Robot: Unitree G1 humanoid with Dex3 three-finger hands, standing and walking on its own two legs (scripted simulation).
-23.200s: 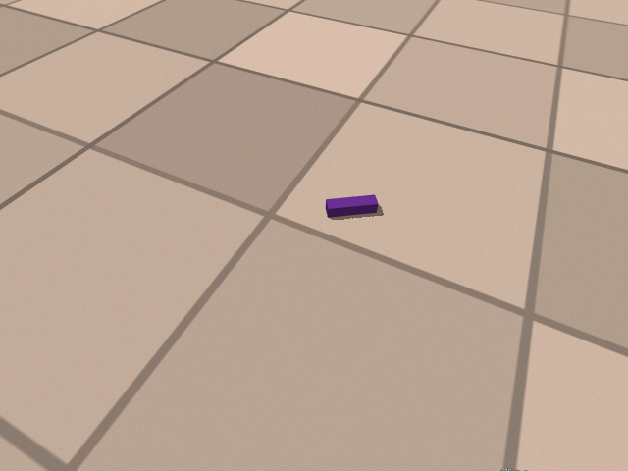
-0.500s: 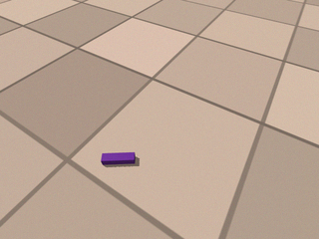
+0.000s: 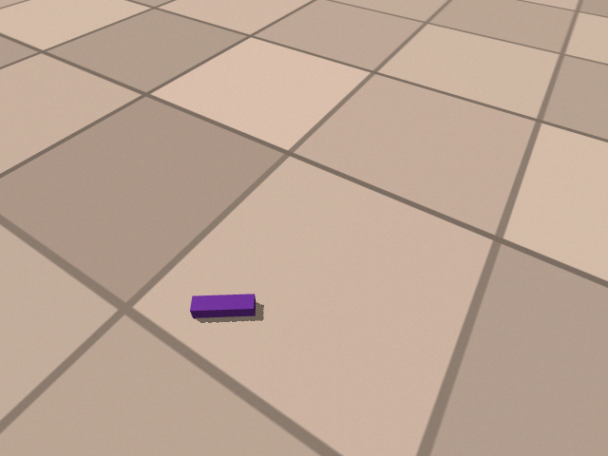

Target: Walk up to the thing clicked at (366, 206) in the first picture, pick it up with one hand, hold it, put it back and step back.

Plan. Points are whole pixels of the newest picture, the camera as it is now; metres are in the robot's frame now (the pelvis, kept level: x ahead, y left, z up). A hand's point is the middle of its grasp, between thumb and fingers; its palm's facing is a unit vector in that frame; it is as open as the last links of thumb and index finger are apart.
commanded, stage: walk up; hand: left
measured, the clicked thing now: (223, 306) +0.73 +0.27 -0.75
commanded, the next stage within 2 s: none
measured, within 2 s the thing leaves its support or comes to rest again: neither
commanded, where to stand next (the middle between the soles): +0.35 +0.03 m, yaw +0 degrees
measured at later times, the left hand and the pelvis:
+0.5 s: hand (91, 447) +0.17 +0.31 -0.16, palm faces -0.07 -0.94 -0.34, open 7.4 cm; pelvis +0.12 +0.04 -0.01, yaw -1 degrees
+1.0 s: hand (146, 340) +0.34 +0.27 -0.16, palm faces -0.04 -0.93 -0.37, open 7.4 cm; pelvis +0.27 +0.01 -0.02, yaw -2 degrees
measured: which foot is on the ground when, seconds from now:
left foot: down 0.00-0.06, up 0.08-0.18, down 0.20-0.68, up 0.70-1.00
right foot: down 0.00-0.24, up 0.26-0.62, down 0.64-1.00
